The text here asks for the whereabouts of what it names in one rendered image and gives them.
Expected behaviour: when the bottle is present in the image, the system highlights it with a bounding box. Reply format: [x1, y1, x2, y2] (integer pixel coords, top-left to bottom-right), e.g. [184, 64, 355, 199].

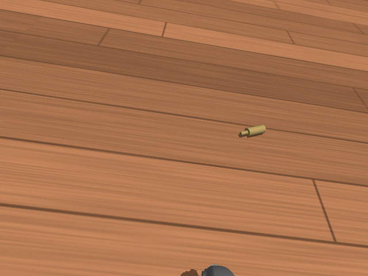
[240, 125, 266, 137]

